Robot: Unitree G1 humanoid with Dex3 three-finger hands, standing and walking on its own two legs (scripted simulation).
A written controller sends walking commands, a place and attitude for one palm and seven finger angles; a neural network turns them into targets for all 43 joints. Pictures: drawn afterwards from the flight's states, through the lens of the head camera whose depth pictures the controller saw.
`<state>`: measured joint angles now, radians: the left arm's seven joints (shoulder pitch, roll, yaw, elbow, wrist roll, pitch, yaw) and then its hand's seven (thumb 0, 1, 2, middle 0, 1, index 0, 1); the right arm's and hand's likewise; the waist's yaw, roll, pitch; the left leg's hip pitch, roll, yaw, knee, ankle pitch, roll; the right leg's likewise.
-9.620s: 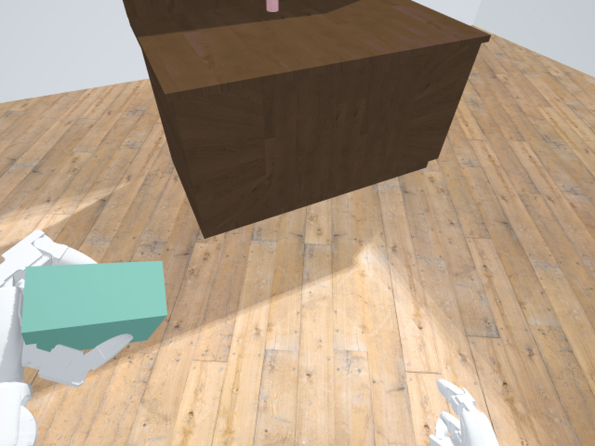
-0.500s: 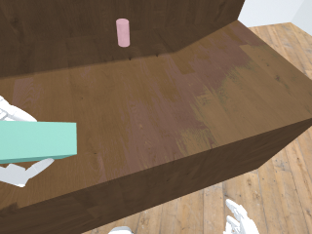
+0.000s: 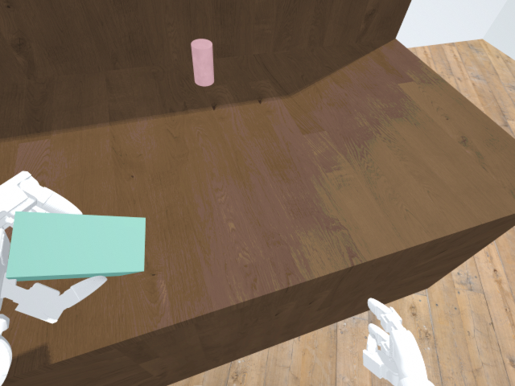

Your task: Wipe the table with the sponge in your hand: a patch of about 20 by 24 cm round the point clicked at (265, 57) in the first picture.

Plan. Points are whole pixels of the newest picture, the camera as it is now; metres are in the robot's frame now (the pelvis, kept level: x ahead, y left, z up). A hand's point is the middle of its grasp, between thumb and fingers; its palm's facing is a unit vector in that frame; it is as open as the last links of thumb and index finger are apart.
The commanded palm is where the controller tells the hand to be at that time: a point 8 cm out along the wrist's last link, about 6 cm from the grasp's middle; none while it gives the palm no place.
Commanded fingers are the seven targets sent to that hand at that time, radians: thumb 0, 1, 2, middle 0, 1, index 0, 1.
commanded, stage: come to a stop and stand still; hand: left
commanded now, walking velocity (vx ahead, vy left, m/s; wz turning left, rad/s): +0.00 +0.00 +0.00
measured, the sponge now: (95, 249) +0.23 +0.21 +0.15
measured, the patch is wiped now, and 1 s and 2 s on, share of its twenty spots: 0.00 0.00 0.00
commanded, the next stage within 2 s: look again from close up in 0.42 s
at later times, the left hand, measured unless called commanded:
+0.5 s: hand (71, 251) +0.22 +0.23 +0.15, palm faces +0.33 -0.83 -0.44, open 10.0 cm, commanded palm +0.16 +0.27 +0.18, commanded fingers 0.00 0.10 1.30 -1.20 -1.60 -1.20 -1.60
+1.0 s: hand (24, 211) +0.24 +0.28 +0.19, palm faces +0.43 -0.74 -0.51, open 10.0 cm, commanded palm +0.16 +0.27 +0.18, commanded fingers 0.00 0.10 1.30 -1.20 -1.60 -1.20 -1.60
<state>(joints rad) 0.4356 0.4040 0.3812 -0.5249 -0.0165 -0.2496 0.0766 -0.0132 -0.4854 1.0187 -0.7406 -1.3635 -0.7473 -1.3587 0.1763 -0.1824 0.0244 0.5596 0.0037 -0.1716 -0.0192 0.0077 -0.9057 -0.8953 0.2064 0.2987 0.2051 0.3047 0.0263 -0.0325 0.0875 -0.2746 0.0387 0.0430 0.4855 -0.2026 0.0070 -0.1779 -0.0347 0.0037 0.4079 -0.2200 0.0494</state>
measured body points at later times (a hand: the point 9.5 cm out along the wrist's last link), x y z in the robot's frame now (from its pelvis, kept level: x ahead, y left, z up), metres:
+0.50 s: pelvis +0.00 -0.01 +0.00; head +0.03 +0.00 +0.45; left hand +0.20 +0.28 +0.18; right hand +0.17 -0.24 -0.08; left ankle +0.04 +0.11 -0.74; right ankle +0.00 -0.16 -0.74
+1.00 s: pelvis -0.01 -0.01 -0.01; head +0.01 +0.00 +0.44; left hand +0.21 +0.31 +0.22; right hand +0.18 -0.22 -0.08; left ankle +0.04 +0.11 -0.74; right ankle +0.00 -0.16 -0.74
